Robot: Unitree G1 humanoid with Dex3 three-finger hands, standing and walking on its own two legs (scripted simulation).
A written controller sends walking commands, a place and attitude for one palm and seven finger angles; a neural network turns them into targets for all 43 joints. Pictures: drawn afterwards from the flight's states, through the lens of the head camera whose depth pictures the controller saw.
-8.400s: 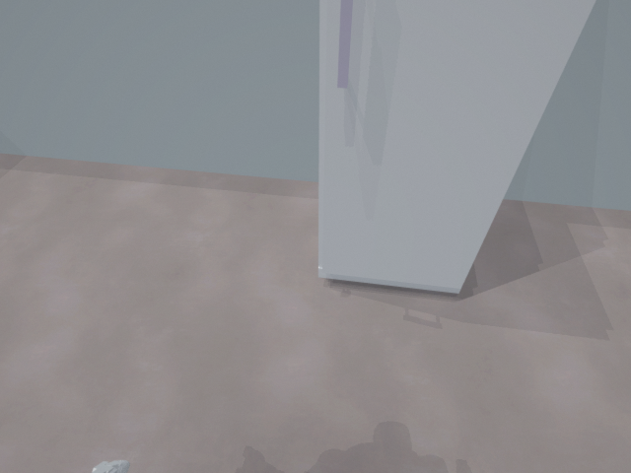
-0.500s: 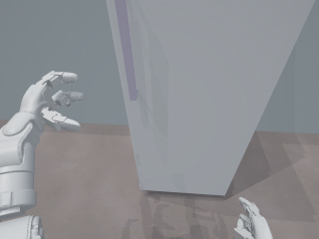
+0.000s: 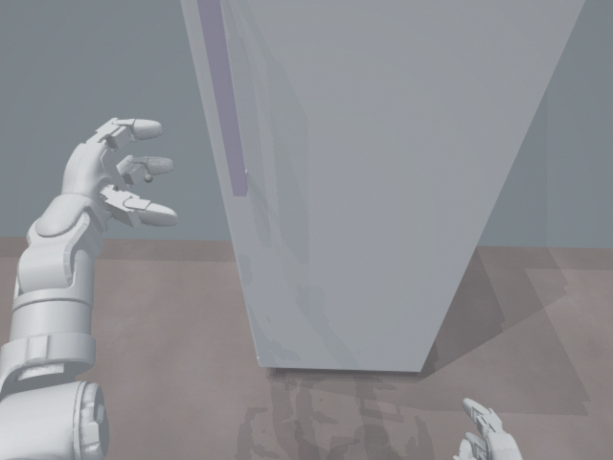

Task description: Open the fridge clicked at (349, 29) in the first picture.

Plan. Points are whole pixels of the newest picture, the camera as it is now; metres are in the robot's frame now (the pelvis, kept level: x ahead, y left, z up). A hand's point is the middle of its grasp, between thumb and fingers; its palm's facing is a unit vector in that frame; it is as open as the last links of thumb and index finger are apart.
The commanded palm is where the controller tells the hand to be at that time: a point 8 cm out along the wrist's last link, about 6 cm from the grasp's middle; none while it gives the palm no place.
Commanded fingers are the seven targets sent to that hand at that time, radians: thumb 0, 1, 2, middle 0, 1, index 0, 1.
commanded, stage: move the hooked fingers beside the handle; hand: left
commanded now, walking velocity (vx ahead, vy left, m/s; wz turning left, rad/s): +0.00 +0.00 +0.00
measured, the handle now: (226, 86) +0.54 +0.16 +0.26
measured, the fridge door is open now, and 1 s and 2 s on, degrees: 0 0 0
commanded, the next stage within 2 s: feel for the door with the fingertips in 1.64 s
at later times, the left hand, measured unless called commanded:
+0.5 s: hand (179, 150) +0.45 +0.21 +0.21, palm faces +0.08 -1.00 -0.01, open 14.0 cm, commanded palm +0.43 +0.26 +0.21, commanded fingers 0.00 -0.50 0.30 -0.30 -1.20 -0.30 -1.20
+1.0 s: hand (181, 148) +0.47 +0.22 +0.20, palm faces +0.07 -1.00 -0.02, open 14.0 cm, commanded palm +0.44 +0.26 +0.20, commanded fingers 0.00 -0.50 0.30 -0.30 -1.20 -0.30 -1.20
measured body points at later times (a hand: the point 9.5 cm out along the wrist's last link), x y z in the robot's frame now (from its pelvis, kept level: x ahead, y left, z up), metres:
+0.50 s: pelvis +0.00 +0.00 +0.00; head +0.00 -0.01 +0.45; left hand +0.44 +0.26 +0.21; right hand +0.09 -0.27 -0.11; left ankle +0.01 +0.13 -0.74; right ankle -0.02 -0.11 -0.74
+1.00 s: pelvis +0.01 +0.01 +0.00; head +0.02 +0.00 +0.45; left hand +0.46 +0.27 +0.20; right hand +0.06 -0.26 -0.12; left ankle +0.01 +0.13 -0.74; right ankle -0.02 -0.11 -0.74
